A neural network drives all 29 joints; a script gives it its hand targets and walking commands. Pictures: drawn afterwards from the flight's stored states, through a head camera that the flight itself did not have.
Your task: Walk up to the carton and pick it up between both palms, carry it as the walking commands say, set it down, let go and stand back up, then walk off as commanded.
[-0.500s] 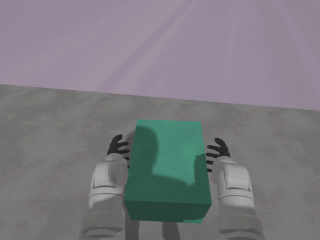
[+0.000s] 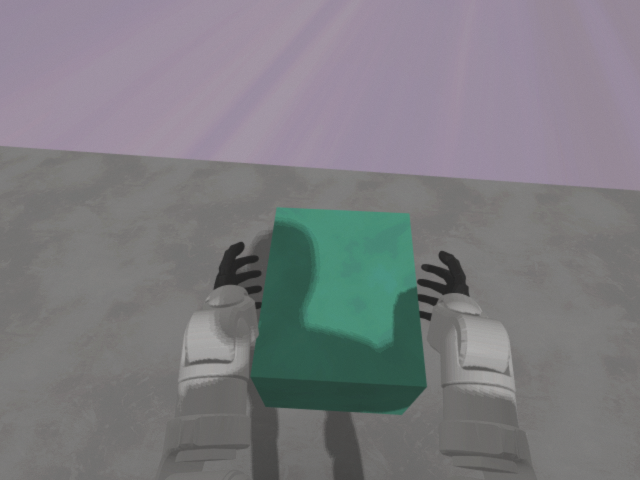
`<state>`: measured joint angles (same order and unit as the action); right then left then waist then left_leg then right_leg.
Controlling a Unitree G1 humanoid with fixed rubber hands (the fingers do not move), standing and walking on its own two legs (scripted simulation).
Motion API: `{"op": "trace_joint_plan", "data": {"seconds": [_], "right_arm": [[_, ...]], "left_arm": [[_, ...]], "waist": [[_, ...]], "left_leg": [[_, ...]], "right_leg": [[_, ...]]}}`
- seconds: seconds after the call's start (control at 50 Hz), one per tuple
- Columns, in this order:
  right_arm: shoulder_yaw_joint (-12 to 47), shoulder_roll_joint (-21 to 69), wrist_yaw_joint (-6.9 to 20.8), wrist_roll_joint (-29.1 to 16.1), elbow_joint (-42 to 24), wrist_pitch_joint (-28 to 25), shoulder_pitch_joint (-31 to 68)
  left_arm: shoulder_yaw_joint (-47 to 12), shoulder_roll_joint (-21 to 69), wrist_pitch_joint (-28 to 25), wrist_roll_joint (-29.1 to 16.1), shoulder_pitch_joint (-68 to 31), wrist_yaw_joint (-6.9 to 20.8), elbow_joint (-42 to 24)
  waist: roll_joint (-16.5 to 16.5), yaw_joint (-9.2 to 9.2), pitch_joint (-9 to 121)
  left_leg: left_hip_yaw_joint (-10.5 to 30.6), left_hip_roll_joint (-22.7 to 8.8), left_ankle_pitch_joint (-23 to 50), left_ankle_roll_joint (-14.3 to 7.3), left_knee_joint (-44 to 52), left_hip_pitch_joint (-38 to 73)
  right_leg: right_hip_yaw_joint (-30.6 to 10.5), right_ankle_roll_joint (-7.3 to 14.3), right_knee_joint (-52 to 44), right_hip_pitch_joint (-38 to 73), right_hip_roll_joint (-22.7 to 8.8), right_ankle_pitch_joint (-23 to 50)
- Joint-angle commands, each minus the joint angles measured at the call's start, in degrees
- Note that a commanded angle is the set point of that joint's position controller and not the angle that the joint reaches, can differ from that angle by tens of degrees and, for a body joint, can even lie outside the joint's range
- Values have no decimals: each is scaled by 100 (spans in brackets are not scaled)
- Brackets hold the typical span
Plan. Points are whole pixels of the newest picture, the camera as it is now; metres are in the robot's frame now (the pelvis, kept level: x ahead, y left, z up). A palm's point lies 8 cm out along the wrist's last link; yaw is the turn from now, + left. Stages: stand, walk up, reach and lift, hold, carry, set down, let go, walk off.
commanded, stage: carry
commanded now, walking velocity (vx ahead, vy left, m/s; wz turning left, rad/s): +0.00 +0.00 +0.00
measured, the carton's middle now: (338, 309) +0.38 -0.01 -0.01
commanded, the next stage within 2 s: hold in 0.48 s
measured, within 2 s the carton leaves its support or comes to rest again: neither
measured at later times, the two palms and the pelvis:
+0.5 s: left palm (231, 305) +0.32 +0.13 +0.08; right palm (453, 316) +0.32 -0.15 +0.07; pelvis +0.00 +0.00 +0.00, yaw +0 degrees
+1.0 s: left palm (196, 311) +0.31 +0.17 +0.07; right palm (430, 309) +0.31 -0.11 +0.09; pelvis +0.00 +0.04 +0.01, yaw -11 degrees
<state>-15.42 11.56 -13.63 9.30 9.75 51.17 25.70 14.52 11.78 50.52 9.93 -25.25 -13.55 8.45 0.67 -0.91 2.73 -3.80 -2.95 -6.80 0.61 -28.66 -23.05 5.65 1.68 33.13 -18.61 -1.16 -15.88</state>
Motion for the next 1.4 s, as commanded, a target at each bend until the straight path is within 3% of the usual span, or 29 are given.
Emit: {"op": "trace_joint_plan", "data": {"seconds": [0.0,0.04,0.12,0.16,0.18,0.2,0.24,0.28,0.3,0.36,0.38,0.46,0.48,0.5,0.52,0.58,0.64,0.68,0.84,0.88,0.92,0.94,0.98,1.04,1.08,1.14,1.2,1.26,1.38], "right_arm": [[3286,4742,1486,-1736,-200,-158,3217],[3539,4845,1281,-2217,-1245,-175,4530],[2777,4421,1539,-1101,1056,-188,1838],[3094,4534,1627,-1426,15,-396,2466],[3670,4892,1516,-2104,-1645,-502,4089],[3373,4723,1430,-1846,-904,-400,3762],[3765,5068,1254,-2300,-1733,-199,4080],[2820,4304,1376,-1211,746,-98,2326],[3022,4402,1507,-1100,724,-106,1604],[3298,4667,1639,-1495,-3,-319,2417],[3798,5014,1412,-2249,-1735,-320,3866],[3159,4506,1454,-1520,20,-157,2862],[1930,4119,1795,-76,2031,-443,851],[2536,4473,2055,-136,2338,-757,259],[3036,4895,2172,-406,1587,-1205,551],[3949,5839,2489,-1273,79,-1683,3371],[4364,6208,2774,-1479,309,-1753,4205],[4218,6342,2880,-1350,770,-1757,4155],[1069,4926,3210,-136,4066,-1793,3863],[640,4518,3329,-142,4109,-1977,4620],[469,4727,3295,402,4239,-1990,3525],[467,4813,3316,286,4250,-2098,3767],[183,4456,3314,490,4358,-2113,3666],[1058,4608,3358,70,3371,-2326,4433],[1270,4720,3261,98,3160,-2395,4561],[1557,4897,3089,4,3184,-2490,4503],[1969,5376,3026,-205,2754,-2740,4216],[2564,5455,2884,-408,2261,-2799,3953],[2629,5453,2506,-129,2259,-3030,2685]], "left_arm": [[-3068,4522,-138,-1508,-3133,1381,-262],[-3300,4593,-154,-2008,-4438,1201,-1304],[-2575,4226,-139,-926,-1732,1462,1046],[-2885,4543,-302,-1229,-2033,1564,348],[-3359,4916,-399,-1933,-3491,1488,-1088],[-3175,4705,-336,-1780,-3513,1427,-676],[-3711,4873,-185,-2245,-4255,1189,-1901],[-2752,4119,-64,-1119,-2409,1294,586],[-2746,4181,-50,-956,-1439,1422,885],[-3058,4543,-264,-1302,-2226,1571,41],[-3609,4884,-279,-2156,-3835,1378,-1715],[-2973,4305,-122,-1323,-2763,1369,18],[-1675,3664,-382,70,-752,1711,2028],[-2020,3955,-697,-70,253,2034,2028],[-2635,4233,-1079,-459,-424,2191,1117],[-3219,5122,-1413,-1130,-2446,2510,-116],[-3201,5084,-1442,-1270,-3420,2452,-886],[-3025,5359,-1248,-1168,-3112,2480,-44],[-1820,5655,-767,-526,-3526,2781,3060],[-1685,5803,-856,-524,-4302,2755,3126],[-1635,5701,-1110,-316,-3987,2578,2606],[-1629,5683,-1161,-286,-4253,2536,2356],[-1424,5465,-1272,-251,-4192,2430,2614],[-1258,5337,-1402,-119,-3634,2335,2589],[-948,5090,-1596,-58,-3618,2316,2691],[-853,4873,-1747,97,-3407,2335,2707],[-1651,5232,-2106,-293,-3877,2371,1618],[-1787,5195,-2073,-36,-2904,2415,1870],[-1971,4829,-2422,-51,-2379,2664,1625]], "waist": [[-180,58,2285],[-365,36,1879],[-31,36,2096],[-66,34,2278],[-225,54,2307],[-451,48,2011],[-46,20,1956],[94,44,2383],[-103,89,2543],[-163,38,2262],[-243,33,1945],[-10,37,2083],[-332,392,511],[-774,294,981],[-369,258,1362],[-556,899,2651],[-399,1135,2410],[-414,1214,2382],[510,346,165],[1112,312,151],[444,236,-42],[963,359,202],[919,184,93],[711,877,614],[-82,1093,599],[-549,1162,769],[-454,1043,1831],[-248,1380,1784],[-184,1165,2371]], "left_leg": [[463,-529,888,-356,181,1121],[418,-501,445,-302,233,992],[509,-523,453,-337,330,1186],[420,-494,813,-332,191,1131],[317,-489,842,-342,98,1173],[300,-495,728,-323,12,1065],[348,-440,102,-323,252,1045],[441,-431,447,-352,253,1289],[465,-554,873,-382,221,1461],[359,-562,1321,-356,2,1112],[324,-492,712,-324,51,906],[366,-449,189,-337,317,1141],[677,782,193,-436,544,2700],[833,776,890,-473,531,2884],[927,742,1277,-419,489,3076],[590,838,1467,-315,285,2296],[377,854,777,-244,282,2002],[283,852,289,-129,366,2225],[614,323,-1986,81,1524,1967],[681,273,-2511,164,1761,1487],[1068,182,-2399,181,1699,1957],[1015,208,-2524,182,1604,2017],[1149,99,-2727,133,1648,1901],[853,250,-1954,27,1339,2091],[647,385,-1595,-73,1106,1992],[316,670,-977,-124,585,2384],[385,667,52,-94,370,2592],[334,748,764,-57,187,2095],[412,941,1716,-40,-302,1547]], "right_leg": [[-490,-29,-547,691,-599,881],[-510,-21,-638,375,-610,471],[-610,14,-728,449,-574,320],[-638,55,-522,688,-639,1206],[-596,3,-447,687,-637,1433],[-570,-24,-529,590,-644,1486],[-612,10,-694,535,-642,518],[-549,34,-628,621,-666,376],[-482,-5,-453,762,-575,724],[-600,37,-433,800,-637,1872],[-564,27,-545,674,-642,1521],[-639,6,-759,414,-647,160],[-1372,-147,-1482,624,40,1282],[-1439,-244,-1400,956,56,2359],[-1541,-230,-1283,957,77,2729],[-1420,-332,-1009,1948,224,2726],[-1364,-311,-939,1615,327,1702],[-1292,-217,-1037,1441,382,1110],[-845,101,-1177,771,683,-742],[-758,114,-948,989,784,-641],[-615,16,-1007,610,824,-368],[-724,97,-899,674,759,-355],[-692,56,-736,665,754,-359],[-931,109,-813,887,674,-325],[-1044,83,-1015,732,578,-610],[-1178,200,-1304,123,399,-1093],[-1133,98,-964,138,623,25],[-1248,3,-809,372,597,841],[-1466,-147,-553,516,573,2452]]}}
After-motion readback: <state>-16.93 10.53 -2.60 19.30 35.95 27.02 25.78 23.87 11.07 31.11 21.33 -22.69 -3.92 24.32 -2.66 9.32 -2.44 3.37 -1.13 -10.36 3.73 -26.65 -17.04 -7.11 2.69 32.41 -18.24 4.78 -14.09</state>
